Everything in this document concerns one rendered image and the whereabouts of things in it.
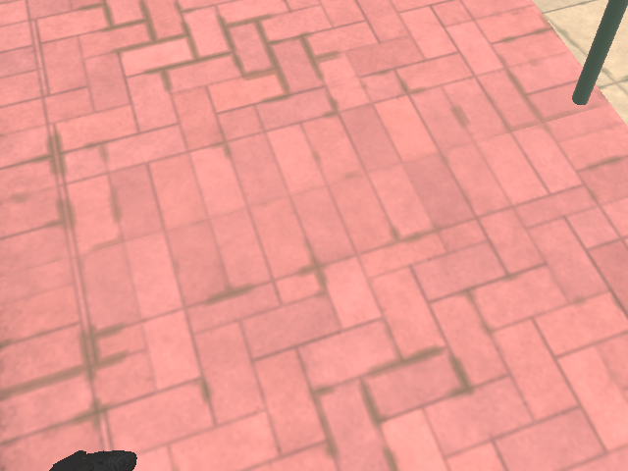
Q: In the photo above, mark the robot left hand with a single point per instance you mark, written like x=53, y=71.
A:
x=115, y=460

